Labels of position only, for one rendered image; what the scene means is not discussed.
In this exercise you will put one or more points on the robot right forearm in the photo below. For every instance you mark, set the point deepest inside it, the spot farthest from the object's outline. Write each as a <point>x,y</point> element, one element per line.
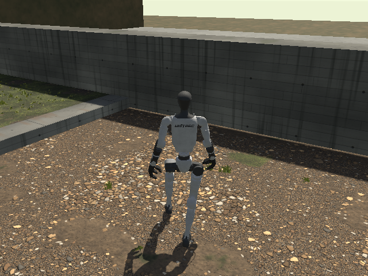
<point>210,151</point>

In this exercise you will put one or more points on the robot left thigh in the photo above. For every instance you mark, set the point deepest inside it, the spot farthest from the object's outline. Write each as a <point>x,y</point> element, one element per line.
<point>170,168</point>

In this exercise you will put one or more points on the robot left upper arm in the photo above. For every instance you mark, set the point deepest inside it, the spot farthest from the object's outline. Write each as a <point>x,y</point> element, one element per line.
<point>166,121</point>

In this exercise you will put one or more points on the robot right upper arm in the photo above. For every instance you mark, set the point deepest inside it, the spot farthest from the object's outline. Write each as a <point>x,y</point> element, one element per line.
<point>204,130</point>

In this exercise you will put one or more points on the robot left forearm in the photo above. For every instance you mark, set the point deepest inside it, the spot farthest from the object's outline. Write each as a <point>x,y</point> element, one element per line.
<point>155,155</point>

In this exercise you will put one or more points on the robot left hand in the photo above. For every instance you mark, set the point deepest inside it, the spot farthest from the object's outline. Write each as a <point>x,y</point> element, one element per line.
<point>151,170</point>

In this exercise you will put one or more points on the robot right hand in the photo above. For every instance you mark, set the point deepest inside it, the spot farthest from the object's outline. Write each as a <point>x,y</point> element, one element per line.
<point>207,161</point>

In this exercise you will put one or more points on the robot head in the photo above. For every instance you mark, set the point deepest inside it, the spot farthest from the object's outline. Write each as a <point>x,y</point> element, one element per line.
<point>184,100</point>

